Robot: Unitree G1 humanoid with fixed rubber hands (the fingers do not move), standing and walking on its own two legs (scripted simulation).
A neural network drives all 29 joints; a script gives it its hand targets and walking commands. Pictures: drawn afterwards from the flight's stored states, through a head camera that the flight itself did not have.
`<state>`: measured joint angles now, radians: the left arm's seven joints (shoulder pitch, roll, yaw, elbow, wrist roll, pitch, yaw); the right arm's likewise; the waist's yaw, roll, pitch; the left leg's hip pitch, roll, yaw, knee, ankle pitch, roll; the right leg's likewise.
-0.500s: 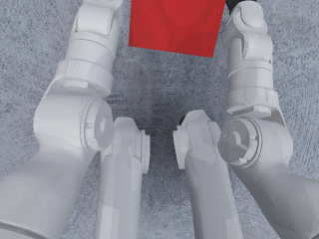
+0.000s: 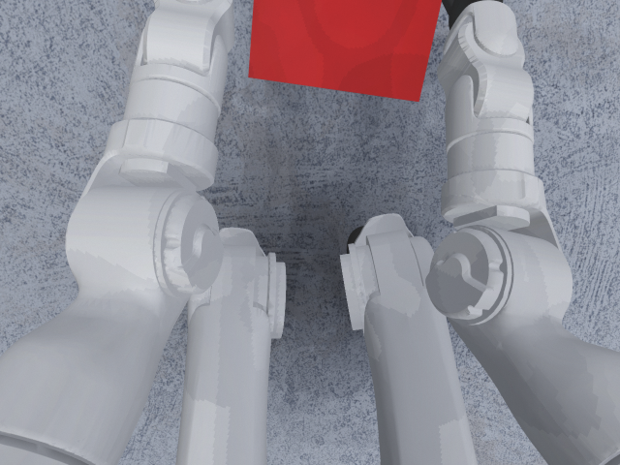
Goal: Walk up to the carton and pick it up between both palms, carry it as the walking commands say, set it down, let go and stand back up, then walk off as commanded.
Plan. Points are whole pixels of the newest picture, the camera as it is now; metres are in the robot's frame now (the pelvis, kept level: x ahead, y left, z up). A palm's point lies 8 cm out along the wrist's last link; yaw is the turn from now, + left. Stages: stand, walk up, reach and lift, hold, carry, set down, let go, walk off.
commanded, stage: set down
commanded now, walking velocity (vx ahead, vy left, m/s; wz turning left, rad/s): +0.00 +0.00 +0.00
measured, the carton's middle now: out of the picture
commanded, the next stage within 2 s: none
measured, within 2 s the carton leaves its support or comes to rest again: rests again in 0.70 s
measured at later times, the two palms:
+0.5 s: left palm out of the picture +0.56 +0.08 -0.16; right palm out of the picture +0.52 -0.17 -0.16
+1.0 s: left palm out of the picture +0.56 +0.12 -0.16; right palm (503, 16) +0.51 -0.20 -0.16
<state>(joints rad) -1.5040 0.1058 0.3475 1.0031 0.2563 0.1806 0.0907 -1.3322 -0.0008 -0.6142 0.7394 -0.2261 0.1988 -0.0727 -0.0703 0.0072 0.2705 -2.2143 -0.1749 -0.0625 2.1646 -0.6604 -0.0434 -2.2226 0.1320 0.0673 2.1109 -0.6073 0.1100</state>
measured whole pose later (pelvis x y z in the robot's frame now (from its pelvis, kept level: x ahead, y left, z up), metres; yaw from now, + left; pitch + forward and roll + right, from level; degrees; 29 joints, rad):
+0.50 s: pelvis +0.00 +0.00 +0.00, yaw +0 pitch +41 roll -3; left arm -1.50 0.13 0.31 1.04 0.23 0.14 0.09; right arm -1.34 -0.03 -0.60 0.82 -0.21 0.15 -0.06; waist -0.08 0.00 0.26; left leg -2.22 -0.16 -0.06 2.18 -0.67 -0.04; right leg -2.23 0.12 0.05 2.13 -0.61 0.10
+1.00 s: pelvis -0.02 +0.00 +0.00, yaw -1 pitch +39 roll -3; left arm -1.53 0.38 0.01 1.17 -0.13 0.09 0.10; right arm -1.39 -0.21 -0.29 1.04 0.11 0.06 -0.15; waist -0.09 -0.01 0.30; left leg -2.23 -0.13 -0.06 2.15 -0.61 -0.04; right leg -2.24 0.09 0.02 2.09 -0.55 0.07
